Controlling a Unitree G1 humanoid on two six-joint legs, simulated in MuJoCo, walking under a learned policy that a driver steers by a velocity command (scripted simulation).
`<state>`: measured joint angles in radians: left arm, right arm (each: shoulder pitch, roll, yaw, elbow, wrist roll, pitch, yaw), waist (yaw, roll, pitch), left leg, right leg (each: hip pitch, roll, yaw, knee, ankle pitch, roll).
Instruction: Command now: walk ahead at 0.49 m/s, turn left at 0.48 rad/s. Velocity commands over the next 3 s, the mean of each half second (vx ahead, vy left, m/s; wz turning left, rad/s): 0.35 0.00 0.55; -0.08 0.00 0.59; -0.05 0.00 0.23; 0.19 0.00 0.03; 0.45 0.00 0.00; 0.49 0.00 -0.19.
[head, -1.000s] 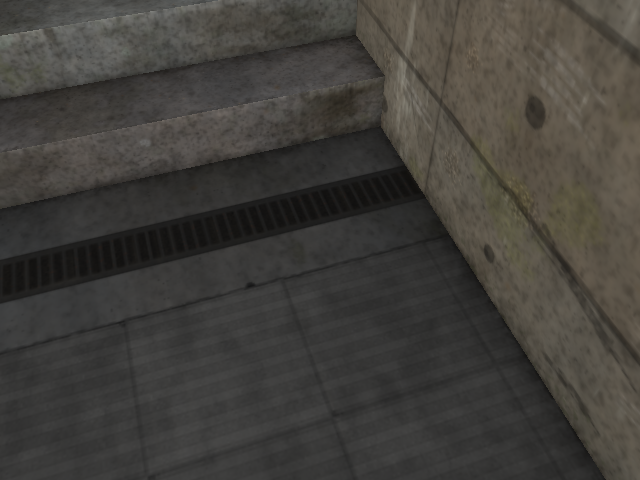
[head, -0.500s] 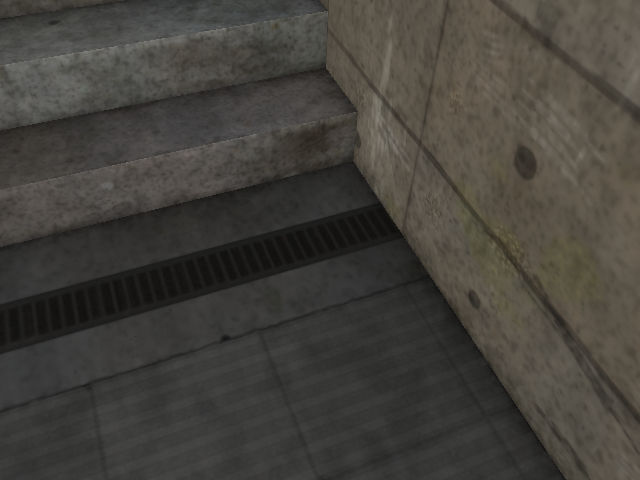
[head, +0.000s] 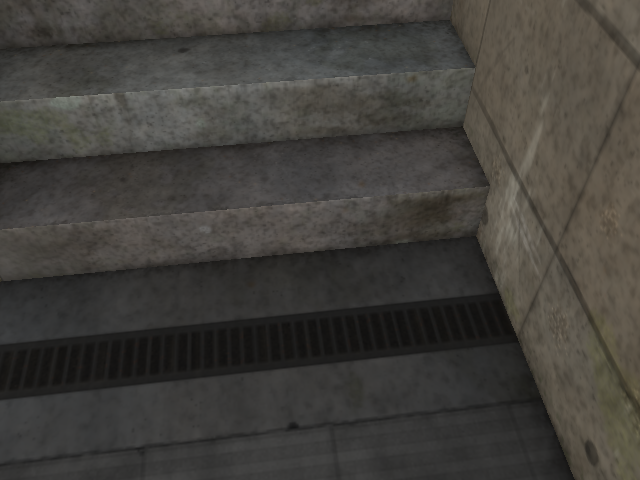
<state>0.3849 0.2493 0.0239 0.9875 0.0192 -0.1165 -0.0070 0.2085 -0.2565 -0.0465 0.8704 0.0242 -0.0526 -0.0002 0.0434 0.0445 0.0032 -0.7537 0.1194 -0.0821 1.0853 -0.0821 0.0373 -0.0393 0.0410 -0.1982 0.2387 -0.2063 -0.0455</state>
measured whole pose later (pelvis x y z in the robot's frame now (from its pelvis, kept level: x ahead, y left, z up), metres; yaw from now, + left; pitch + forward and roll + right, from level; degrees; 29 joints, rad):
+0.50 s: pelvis +0.24 +0.08 -0.01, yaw +17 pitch +3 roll -1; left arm 0.07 0.31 0.04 0.73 0.01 -0.06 0.03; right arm 0.22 -0.28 -0.07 0.69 0.00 -0.04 0.01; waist -0.02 -0.03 0.06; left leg -0.35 -0.11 -0.05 0.42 -0.12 0.10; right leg -0.66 -0.06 0.09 1.06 -0.33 0.06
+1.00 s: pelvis +0.30 +0.03 -0.01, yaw +36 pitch +1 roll +1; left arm 0.12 0.23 0.04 0.70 0.03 0.05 0.08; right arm 0.19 -0.33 -0.08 0.67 0.05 0.09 -0.08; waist 0.00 0.07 0.08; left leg -0.53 -0.12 -0.16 1.38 -0.45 -0.12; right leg -0.34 -0.02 -0.03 0.47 -0.16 -0.03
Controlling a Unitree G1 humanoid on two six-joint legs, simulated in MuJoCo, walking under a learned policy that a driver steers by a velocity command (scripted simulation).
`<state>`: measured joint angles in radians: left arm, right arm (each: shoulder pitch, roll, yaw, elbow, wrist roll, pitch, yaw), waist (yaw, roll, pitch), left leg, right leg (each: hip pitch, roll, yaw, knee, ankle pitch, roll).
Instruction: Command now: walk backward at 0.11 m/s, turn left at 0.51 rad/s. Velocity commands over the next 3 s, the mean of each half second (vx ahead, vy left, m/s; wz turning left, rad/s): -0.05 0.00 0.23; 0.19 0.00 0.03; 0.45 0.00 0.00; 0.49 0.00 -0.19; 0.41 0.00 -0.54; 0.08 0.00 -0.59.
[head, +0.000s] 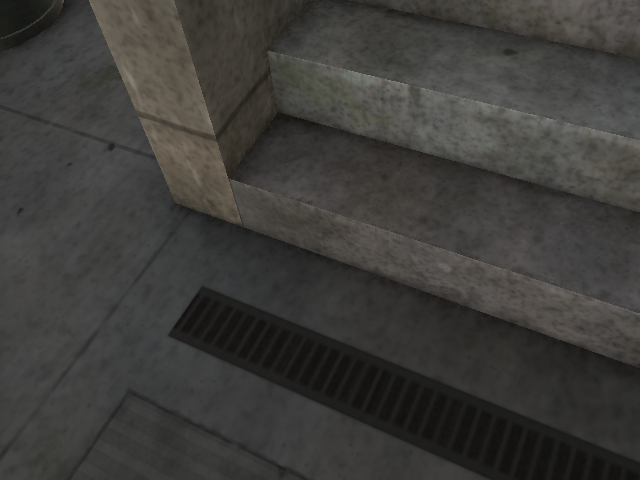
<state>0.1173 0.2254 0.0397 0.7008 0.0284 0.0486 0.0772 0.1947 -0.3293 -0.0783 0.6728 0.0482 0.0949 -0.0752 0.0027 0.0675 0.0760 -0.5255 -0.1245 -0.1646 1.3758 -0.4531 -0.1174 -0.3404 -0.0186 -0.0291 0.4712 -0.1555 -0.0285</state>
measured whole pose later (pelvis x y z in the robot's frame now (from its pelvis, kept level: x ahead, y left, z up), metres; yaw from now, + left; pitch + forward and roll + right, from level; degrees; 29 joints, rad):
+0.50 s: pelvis -0.06 +0.06 +0.00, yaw +5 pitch +1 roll -1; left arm 0.27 0.25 0.05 0.83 0.00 0.03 0.01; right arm 0.19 -0.19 -0.01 0.78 0.00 0.00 0.00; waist 0.03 -0.03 0.00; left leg -0.19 -0.06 -0.01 0.49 -0.31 0.07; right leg -0.28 -0.04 0.03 0.64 -0.31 0.07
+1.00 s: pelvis -0.01 +0.01 +0.00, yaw +4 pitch +1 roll +1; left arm 0.23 0.26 0.04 0.94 -0.01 -0.08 -0.02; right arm 0.35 -0.28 -0.08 0.83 0.04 -0.05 0.02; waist -0.02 0.04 0.00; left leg -0.06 -0.02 -0.02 0.38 -0.34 0.04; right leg -0.34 -0.05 -0.03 0.59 -0.25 -0.03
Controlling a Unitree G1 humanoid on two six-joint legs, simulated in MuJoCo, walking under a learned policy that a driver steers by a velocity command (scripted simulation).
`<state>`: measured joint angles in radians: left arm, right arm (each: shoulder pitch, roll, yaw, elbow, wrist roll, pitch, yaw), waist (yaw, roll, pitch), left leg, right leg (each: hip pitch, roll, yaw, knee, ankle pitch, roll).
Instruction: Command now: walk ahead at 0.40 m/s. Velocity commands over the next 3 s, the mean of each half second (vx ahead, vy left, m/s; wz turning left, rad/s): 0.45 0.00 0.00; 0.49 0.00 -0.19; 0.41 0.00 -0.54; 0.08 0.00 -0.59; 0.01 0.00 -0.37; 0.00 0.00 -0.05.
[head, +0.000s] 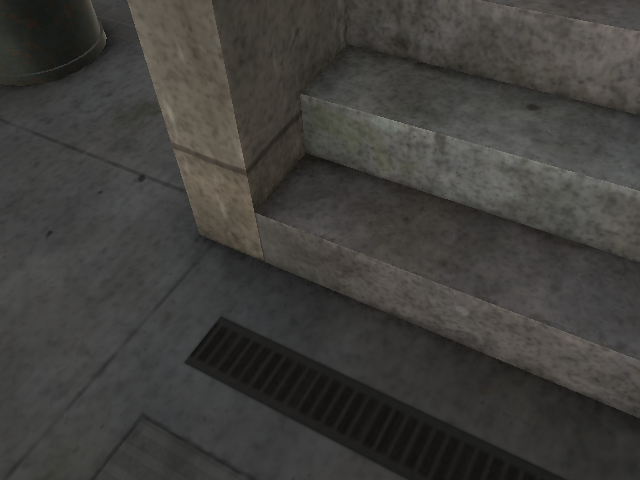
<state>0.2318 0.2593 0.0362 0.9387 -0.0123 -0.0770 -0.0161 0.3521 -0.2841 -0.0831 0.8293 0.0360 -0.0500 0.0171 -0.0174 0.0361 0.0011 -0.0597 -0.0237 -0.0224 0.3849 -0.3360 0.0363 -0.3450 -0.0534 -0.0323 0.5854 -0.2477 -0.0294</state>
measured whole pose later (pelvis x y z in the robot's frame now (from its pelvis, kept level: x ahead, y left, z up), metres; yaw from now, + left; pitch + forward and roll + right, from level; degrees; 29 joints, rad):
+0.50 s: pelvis +0.25 -0.01 -0.02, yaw -1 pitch +2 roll +0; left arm 0.50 0.21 0.00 1.02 -0.01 -0.08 0.00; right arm -0.01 -0.21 -0.03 0.64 0.03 -0.07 0.06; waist 0.12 0.03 0.04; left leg -0.62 0.04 0.05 0.56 0.04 0.04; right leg 0.21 -0.01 -0.01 0.19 -0.43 0.00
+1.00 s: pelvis +0.54 +0.01 +0.00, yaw -8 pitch +1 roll +3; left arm 0.09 0.25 0.01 0.82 -0.01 -0.06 -0.03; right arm 0.30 -0.26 -0.04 0.90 -0.02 -0.07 -0.02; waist -0.06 -0.04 0.00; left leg 0.08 -0.05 0.17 0.18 -0.28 0.03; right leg -0.64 -0.08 -0.01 0.74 -0.04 -0.04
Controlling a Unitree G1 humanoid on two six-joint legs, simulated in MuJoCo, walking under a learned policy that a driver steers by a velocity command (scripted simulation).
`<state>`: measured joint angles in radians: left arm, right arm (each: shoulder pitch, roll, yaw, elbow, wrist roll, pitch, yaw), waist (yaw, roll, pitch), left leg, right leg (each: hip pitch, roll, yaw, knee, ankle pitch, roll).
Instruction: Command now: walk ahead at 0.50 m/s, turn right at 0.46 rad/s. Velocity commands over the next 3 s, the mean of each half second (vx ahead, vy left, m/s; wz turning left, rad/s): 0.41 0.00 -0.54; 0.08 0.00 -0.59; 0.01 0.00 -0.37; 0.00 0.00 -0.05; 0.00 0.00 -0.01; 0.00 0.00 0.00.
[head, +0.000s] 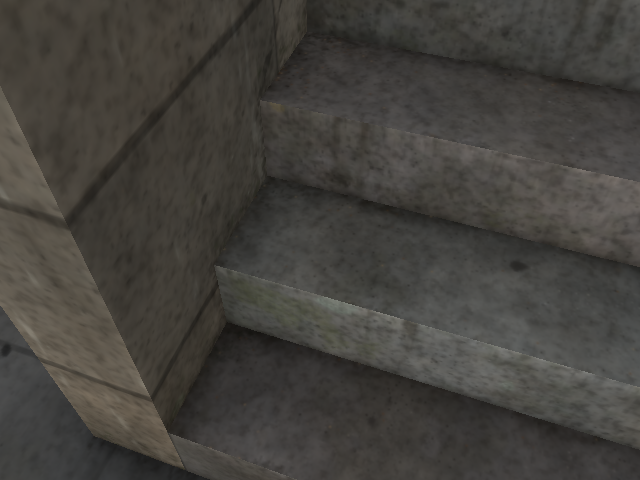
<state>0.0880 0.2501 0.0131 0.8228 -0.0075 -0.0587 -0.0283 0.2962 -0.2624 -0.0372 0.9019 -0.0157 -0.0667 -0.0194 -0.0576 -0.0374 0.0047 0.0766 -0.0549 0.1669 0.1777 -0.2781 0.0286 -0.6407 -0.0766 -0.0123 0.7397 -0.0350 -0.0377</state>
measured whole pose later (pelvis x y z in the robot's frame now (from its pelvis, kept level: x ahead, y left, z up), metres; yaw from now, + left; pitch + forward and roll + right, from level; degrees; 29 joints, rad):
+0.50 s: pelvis +0.24 -0.03 +0.01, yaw -18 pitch +3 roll +3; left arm 0.44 0.26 0.03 0.78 -0.02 0.02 0.09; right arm 0.07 -0.18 0.05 0.59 -0.01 -0.06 -0.01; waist 0.06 0.00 0.06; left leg -1.21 -0.02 0.05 2.17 -0.62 -0.10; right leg -0.11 0.08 0.25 0.41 -0.32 -0.08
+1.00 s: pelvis +0.36 -0.03 +0.14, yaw -37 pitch +0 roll +0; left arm 0.14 0.23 0.02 0.55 0.00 0.08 0.06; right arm 0.24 -0.16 -0.02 0.67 -0.03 0.03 -0.12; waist -0.01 -0.04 0.07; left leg -0.54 0.18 0.22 0.87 -0.31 0.03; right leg -0.82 0.02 0.07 1.68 0.00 0.11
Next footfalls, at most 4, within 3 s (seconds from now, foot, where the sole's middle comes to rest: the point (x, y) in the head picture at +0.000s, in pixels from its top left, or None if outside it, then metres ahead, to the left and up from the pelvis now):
0.08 right None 0.18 -0.10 -0.77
0.62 left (317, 421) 0.54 0.01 -0.58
1.28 right None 0.20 -0.19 -0.77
1.68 left None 0.40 -0.02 -0.58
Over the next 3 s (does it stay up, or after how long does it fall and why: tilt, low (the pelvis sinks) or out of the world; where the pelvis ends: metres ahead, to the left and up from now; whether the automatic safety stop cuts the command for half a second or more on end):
stays up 0.24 -0.12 0.02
